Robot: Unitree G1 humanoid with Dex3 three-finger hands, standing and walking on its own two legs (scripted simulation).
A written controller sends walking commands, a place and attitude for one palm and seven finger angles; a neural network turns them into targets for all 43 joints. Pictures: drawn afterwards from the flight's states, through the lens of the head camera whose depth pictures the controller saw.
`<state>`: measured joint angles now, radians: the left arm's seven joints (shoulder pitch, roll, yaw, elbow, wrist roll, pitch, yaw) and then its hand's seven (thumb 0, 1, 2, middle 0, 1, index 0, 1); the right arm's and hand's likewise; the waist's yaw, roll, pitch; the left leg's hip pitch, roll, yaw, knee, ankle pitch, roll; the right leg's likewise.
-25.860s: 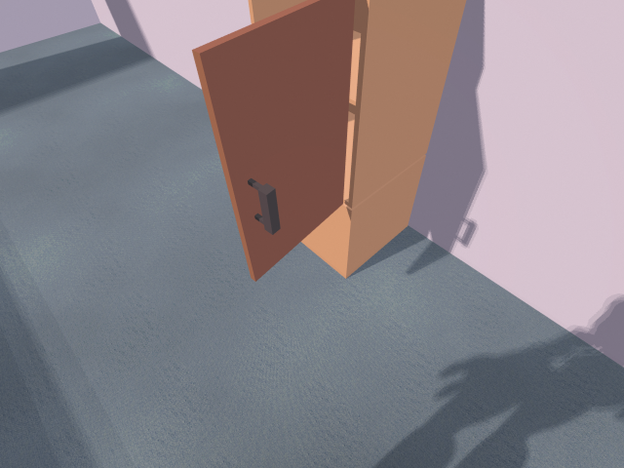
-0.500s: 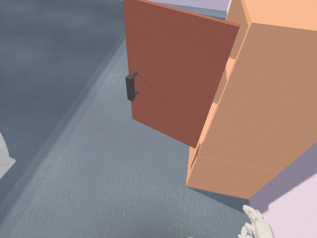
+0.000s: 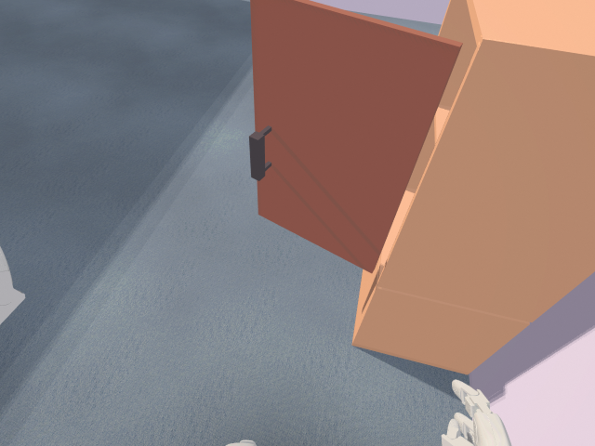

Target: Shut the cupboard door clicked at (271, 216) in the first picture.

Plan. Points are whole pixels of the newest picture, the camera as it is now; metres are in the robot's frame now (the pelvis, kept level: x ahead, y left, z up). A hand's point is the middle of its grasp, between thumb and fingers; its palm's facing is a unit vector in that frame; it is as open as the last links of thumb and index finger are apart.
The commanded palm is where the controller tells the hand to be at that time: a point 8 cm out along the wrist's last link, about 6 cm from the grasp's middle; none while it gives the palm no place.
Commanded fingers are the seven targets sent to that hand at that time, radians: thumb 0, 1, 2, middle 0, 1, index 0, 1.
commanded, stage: step back with the hand held close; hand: left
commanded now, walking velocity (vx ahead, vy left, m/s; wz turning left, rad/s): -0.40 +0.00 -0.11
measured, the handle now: (262, 152) +0.74 +0.11 -0.06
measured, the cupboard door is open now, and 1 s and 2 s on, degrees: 72 72 72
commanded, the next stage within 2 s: stop stepping back and stand still in 0.96 s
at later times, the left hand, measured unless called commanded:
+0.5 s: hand out of the picture +0.12 +0.29 +0.19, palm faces +0.48 -0.74 -0.47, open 7.4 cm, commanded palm +0.06 +0.31 +0.20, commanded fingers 0.00 0.90 0.90 -0.20 -0.30 -0.20 -0.30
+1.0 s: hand out of the picture +0.08 +0.30 +0.18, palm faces +0.36 -0.83 -0.42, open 7.4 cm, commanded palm +0.01 +0.33 +0.20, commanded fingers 0.00 0.90 0.90 -0.20 -0.30 -0.20 -0.30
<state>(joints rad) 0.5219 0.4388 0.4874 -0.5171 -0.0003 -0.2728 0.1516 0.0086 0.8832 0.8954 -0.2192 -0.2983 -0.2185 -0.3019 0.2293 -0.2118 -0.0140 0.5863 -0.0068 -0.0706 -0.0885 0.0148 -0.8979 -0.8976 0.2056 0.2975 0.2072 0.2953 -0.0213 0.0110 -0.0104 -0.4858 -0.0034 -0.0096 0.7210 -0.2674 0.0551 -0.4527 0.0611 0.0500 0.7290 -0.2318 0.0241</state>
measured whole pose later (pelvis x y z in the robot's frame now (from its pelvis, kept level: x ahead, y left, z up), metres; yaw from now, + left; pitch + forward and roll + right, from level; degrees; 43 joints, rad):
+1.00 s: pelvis -0.15 +0.04 +0.01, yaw -4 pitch +0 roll -6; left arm 0.47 0.47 0.45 -0.44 -0.05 -0.27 0.12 0.01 0.88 0.90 -0.22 -0.30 -0.22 -0.30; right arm 0.23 -0.23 -0.03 0.65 -0.01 -0.06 -0.09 0.02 -0.90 -0.90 0.20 0.30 0.20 0.29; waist -0.02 0.03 -0.01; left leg -0.50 0.05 0.05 0.43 0.06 0.08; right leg -0.23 0.10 0.06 0.67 -0.47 0.00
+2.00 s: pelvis -0.23 +0.10 +0.00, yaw -11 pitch +1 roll +1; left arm 0.23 0.34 0.10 0.27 0.02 0.00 0.02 0.00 0.90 0.90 -0.20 -0.30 -0.20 -0.30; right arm 0.17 -0.32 0.01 0.75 -0.02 -0.03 0.00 0.01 -0.90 -0.90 0.20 0.30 0.20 0.29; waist -0.01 0.04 -0.04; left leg -0.40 -0.03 0.04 0.64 -0.25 0.04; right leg -0.23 0.01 -0.08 0.65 -0.45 -0.05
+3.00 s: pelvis -0.22 +0.09 +0.02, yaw -10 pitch -2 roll +0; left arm 0.27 0.14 0.00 1.14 0.01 -0.01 0.03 0.00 0.91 0.90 -0.20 -0.30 -0.20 -0.30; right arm 0.27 -0.15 0.02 1.15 -0.02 0.01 -0.03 0.01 -0.90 -0.90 0.20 0.30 0.20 0.29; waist -0.01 0.00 0.03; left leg -0.22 -0.02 0.02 0.41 -0.15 0.02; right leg -0.03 0.04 -0.09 0.38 -0.31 -0.06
